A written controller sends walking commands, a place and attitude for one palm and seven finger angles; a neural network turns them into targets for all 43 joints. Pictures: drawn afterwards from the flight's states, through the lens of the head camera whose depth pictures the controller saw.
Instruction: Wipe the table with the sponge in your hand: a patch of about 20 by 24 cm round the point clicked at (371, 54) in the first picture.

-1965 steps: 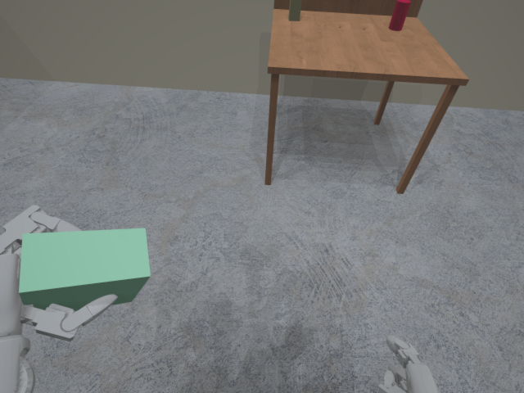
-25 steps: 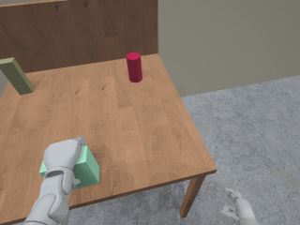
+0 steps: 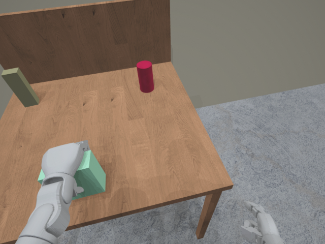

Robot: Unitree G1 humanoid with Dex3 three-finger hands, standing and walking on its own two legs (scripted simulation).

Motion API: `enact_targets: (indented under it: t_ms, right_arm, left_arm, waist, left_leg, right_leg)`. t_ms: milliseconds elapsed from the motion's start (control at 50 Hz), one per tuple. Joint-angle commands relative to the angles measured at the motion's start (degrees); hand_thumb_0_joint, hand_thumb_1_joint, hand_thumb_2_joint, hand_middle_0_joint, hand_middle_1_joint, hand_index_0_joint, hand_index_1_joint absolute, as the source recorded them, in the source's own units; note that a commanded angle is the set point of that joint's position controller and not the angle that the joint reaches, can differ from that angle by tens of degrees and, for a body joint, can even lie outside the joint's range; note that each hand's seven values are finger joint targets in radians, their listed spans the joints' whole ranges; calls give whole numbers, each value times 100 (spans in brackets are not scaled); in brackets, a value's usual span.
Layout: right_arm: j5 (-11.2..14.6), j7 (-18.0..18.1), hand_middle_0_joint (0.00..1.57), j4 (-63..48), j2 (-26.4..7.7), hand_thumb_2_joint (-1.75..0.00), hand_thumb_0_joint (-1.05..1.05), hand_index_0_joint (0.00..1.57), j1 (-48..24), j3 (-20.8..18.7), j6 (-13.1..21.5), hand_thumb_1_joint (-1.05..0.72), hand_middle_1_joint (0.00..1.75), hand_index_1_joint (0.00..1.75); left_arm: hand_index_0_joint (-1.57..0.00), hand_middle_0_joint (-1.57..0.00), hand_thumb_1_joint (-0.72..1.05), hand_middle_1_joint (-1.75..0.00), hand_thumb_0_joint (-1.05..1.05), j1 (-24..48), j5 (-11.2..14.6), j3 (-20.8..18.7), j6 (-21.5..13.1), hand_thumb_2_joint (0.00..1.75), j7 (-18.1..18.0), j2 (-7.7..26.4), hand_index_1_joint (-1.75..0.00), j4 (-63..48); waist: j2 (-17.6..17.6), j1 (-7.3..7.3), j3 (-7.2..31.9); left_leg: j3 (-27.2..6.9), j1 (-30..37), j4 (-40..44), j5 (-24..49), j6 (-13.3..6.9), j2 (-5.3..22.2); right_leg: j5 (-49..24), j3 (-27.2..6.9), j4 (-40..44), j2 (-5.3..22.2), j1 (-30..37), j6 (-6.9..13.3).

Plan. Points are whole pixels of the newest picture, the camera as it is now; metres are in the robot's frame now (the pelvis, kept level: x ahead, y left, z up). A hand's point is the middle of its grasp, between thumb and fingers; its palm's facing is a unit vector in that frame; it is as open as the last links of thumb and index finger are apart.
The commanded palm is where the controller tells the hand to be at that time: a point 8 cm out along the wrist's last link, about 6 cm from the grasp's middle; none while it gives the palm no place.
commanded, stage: lift the sponge slowly off the table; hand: left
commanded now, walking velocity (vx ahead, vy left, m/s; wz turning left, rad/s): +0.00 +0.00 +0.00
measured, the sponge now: (78, 180) +0.25 +0.28 -0.01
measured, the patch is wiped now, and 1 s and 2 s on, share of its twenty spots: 1.00 1.00 1.00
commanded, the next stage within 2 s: bring the sponge back beside the body in 0.86 s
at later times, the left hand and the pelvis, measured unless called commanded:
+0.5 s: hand (70, 162) +0.26 +0.27 +0.07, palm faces -0.01 -0.12 -0.99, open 9.9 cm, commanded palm +0.24 +0.27 +0.14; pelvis +0.00 +0.00 +0.00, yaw +1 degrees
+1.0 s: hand (69, 158) +0.27 +0.27 +0.09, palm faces -0.02 -0.11 -0.99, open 9.9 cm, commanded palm +0.24 +0.27 +0.16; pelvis +0.00 +0.00 +0.00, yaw +1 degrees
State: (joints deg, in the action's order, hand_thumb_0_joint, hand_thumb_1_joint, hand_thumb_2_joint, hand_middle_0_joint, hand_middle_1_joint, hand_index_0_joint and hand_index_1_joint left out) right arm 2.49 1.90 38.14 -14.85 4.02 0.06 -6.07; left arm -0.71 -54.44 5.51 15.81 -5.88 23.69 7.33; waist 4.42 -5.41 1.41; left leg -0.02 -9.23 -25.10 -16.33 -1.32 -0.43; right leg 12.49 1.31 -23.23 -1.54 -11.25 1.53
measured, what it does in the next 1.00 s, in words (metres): stands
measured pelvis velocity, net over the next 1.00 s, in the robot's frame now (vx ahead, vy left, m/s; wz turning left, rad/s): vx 0.00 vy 0.00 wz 0.01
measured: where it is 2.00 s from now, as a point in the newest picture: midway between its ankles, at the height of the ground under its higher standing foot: outside the picture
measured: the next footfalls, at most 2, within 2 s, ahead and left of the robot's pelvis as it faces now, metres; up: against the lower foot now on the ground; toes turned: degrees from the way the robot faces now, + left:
none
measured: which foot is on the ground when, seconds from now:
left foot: down 0.00-1.00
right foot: down 0.00-1.00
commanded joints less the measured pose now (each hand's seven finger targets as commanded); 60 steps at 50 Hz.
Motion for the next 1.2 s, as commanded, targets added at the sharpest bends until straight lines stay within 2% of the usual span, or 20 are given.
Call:
enact_targets:
  t_ms: [0, 180, 260, 280, 380, 400, 440, 500, 580, 700, 760, 800, 880, 920, 940, 980, 1000, 1080, 1140, 1180]
  right_arm:
    - [30, 40, 20, -976, -628, -90, 0, 20, -1068, -183, 318, -90, 30, 30]
    - [45, 56, 20, -944, -632, -90, 0, 20, -1240, -107, 313, -90, 30, 30]
    - [37, 41, 20, -934, -612, -90, 0, 20, -1246, -81, 287, -90, 30, 30]
    - [53, 39, 20, -962, -636, -90, 0, 20, -1322, -78, 289, -90, 30, 30]
    - [62, 17, 20, -992, -652, -90, 0, 20, -1392, -22, 229, -90, 30, 30]
    - [64, 21, 20, -1023, -605, -90, 0, 20, -1361, -25, 237, -90, 30, 30]
    - [47, 11, 20, -982, -619, -90, 0, 20, -1339, -34, 239, -90, 30, 30]
    - [43, -18, 20, -1046, -606, -90, 0, 20, -1328, -30, 262, -90, 30, 30]
    - [48, -18, 20, -1028, -655, -90, 0, 20, -1468, 3, 195, -90, 30, 30]
    - [73, 8, 20, -1082, -604, -90, 0, 20, -1478, 13, 235, -90, 30, 30]
    - [69, 35, 20, -993, -638, -90, 0, 20, -1454, 35, 196, -90, 30, 30]
    - [88, 33, 20, -1054, -627, -90, 0, 20, -1446, 54, 230, -90, 30, 30]
    - [67, 36, 20, -1071, -656, -90, 0, 20, -1530, 73, 224, -90, 30, 30]
    - [67, 69, 20, -996, -641, -90, 0, 20, -1422, 67, 235, -90, 30, 30]
    - [56, 78, 20, -980, -634, -90, 0, 20, -1384, 57, 215, -90, 30, 30]
    - [55, 57, 20, -1059, -660, -90, 0, 20, -1470, 47, 254, -90, 30, 30]
    - [51, 55, 20, -1087, -607, -90, 0, 20, -1396, 45, 271, -90, 30, 30]
    - [58, 15, 20, -1095, -663, -90, 0, 20, -1506, 27, 248, -90, 30, 30]
    - [61, -4, 20, -1095, -661, -90, 0, 20, -1425, 10, 231, -90, 30, 30]
    - [79, -8, 20, -1145, -689, -90, 0, 20, -1546, 14, 233, -90, 30, 30]
  left_arm:
    - [-120, -120, 10, -160, 0, 1386, -88, -604, 31, 130, -214, 1152, -160, -1533]
    - [-120, -120, 10, -160, 0, 1752, -134, -664, 148, 130, -100, 1336, -160, -1664]
    - [-120, -120, 10, -160, 0, 1720, -120, -514, 214, 130, -4, 1223, -160, -1645]
    - [-120, -120, 10, -160, 0, 1613, -77, -757, 248, 130, 11, 1430, -160, -1676]
    - [-120, -120, 10, -160, 0, 1731, -75, -699, 358, 130, 173, 1437, -160, -1774]
    - [-120, -120, 10, -160, 0, 1770, -54, -423, 358, 130, 215, 1154, -160, -1860]
    - [-120, -120, 10, -160, 0, 1811, -76, -423, 330, 130, 253, 1207, -160, -1915]
    - [-120, -120, 10, -160, 0, 1530, -54, -616, 305, 130, 272, 1330, -160, -2175]
    - [-120, -120, 10, -160, 0, 1539, -48, -981, 400, 130, 252, 1732, -160, -2158]
    - [-120, -120, 10, -160, 0, 1740, 38, -633, 464, 130, 383, 1436, -160, -2479]
    - [-120, -120, 10, -160, 0, 1828, 43, -570, 506, 130, 496, 1460, -160, -2093]
    - [-120, -120, 10, -160, 0, 1849, 45, -501, 509, 130, 559, 1366, -160, -2132]
    - [-120, -120, 10, -160, 0, 2017, -4, -685, 430, 130, 577, 1610, -160, -2185]
    - [-120, -120, 10, -160, 0, 2094, -49, -782, 365, 130, 539, 1707, -160, -1918]
    - [-120, -120, 10, -160, 0, 2129, -36, -651, 342, 130, 535, 1537, -160, -1871]
    - [-120, -120, 10, -160, 0, 1992, -36, -980, 287, 130, 470, 1857, -160, -2139]
    - [-120, -120, 10, -160, 0, 1790, 6, -919, 265, 130, 445, 1710, -160, -2184]
    - [-120, -120, 10, -160, 0, 1545, 40, -1078, 360, 130, 389, 1825, -160, -2291]
    - [-120, -120, 10, -160, 0, 1221, 123, -899, 447, 130, 441, 1624, -160, -2285]
    - [-120, -120, 10, -160, 0, 1224, 145, -1067, 491, 130, 475, 1816, -160, -2484]
  waist:
    - [-114, -37, 1310]
    - [-21, -65, 1207]
    - [-92, -64, 1153]
    - [-80, -99, 1177]
    - [-74, -77, 1131]
    - [-88, -34, 1185]
    - [-5, -40, 1136]
    - [-143, -105, 1352]
    - [-103, -152, 1124]
    - [69, -82, 1307]
    - [-192, -21, 945]
    - [-156, -17, 1045]
    - [37, -72, 1091]
    - [-109, -50, 1052]
    - [-140, -37, 1063]
    - [74, -144, 1273]
    - [18, -155, 1387]
    - [5, -174, 1198]
    - [-79, -133, 1069]
    - [-128, -139, 1054]
  left_leg:
    - [-225, 166, 272, 1920, -173, -100]
    - [-305, 336, 436, 1926, -139, -91]
    - [-285, 333, 478, 2011, -133, -86]
    - [-322, 362, 488, 1967, -140, -90]
    - [-325, 351, 556, 1997, -127, -75]
    - [-261, 365, 535, 2002, -156, -76]
    - [-297, 448, 532, 2139, -138, -54]
    - [-324, 484, 504, 2320, -153, -48]
    - [-358, 400, 582, 2189, -128, -62]
    - [-320, 548, 560, 2254, -162, -57]
    - [-328, 430, 612, 2010, -150, -61]
    - [-309, 406, 635, 1919, -168, -46]
    - [-365, 447, 675, 1867, -152, -56]
    - [-320, 371, 646, 1875, -151, -65]
    - [-305, 383, 648, 1900, -151, -62]
    - [-367, 462, 654, 1952, -147, -72]
    - [-311, 444, 617, 2088, -173, -85]
    - [-389, 436, 626, 2105, -133, -73]
    - [-333, 376, 571, 2165, -150, -69]
    - [-397, 403, 578, 2026, -157, -65]
  right_leg:
    - [-1601, -288, 150, 2, 870, 313]
    - [-1423, -369, 299, -39, 910, 350]
    - [-1527, -263, 326, 4, 988, 335]
    - [-1485, -392, 356, -26, 1043, 357]
    - [-1486, -380, 384, -17, 1083, 358]
    - [-1485, -275, 376, 8, 1101, 324]
    - [-1560, -266, 386, -3, 1040, 347]
    - [-1780, -271, 320, 3, 1257, 349]
    - [-1788, -455, 379, 5, 1263, 372]
    - [-1694, -306, 383, 36, 1287, 342]
    - [-1472, -293, 506, 46, 1074, 314]
    - [-1295, -254, 485, 37, 1107, 317]
    - [-1260, -402, 517, 8, 1125, 366]
    - [-1271, -319, 521, 41, 1117, 338]
    - [-1301, -272, 518, 40, 1109, 329]
    - [-1365, -439, 491, 11, 1265, 378]
    - [-1545, -304, 418, 54, 1412, 347]
    - [-1584, -480, 453, 21, 1300, 373]
    - [-1742, -338, 409, 80, 1259, 318]
    - [-1559, -493, 438, 39, 1211, 338]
